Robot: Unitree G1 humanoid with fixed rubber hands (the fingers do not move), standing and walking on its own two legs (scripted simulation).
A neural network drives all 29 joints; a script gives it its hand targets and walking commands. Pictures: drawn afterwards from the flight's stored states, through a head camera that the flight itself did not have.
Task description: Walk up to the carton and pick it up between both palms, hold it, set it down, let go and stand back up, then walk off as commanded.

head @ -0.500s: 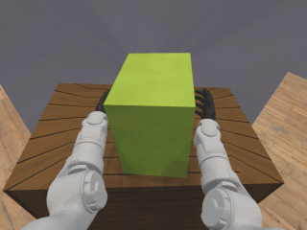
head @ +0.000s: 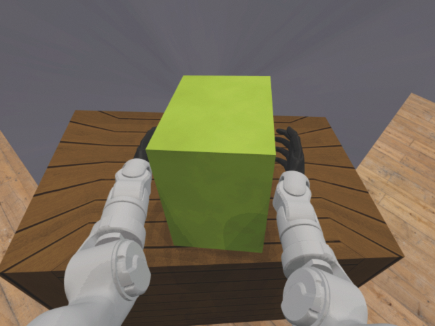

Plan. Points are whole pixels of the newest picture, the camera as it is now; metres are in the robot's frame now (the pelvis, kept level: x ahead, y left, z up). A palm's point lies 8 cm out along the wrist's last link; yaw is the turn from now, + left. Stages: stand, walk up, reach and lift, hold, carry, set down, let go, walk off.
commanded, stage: set down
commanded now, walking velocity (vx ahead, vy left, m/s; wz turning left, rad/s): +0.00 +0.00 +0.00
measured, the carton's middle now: (221, 161) +0.45 -0.06 +0.04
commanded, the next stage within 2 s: none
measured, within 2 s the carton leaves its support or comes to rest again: rests again in 1.30 s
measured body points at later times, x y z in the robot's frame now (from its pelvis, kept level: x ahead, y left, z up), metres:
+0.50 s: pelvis +0.01 +0.01 +0.00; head +0.05 +0.05 +0.45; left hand +0.46 +0.10 +0.06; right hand +0.38 -0.18 +0.09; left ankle -0.03 +0.11 -0.75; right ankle -0.04 -0.14 -0.74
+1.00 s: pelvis +0.00 +0.00 +0.00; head +0.05 +0.04 +0.45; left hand +0.45 +0.10 +0.05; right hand +0.38 -0.18 +0.08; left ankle -0.03 +0.11 -0.75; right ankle -0.04 -0.14 -0.75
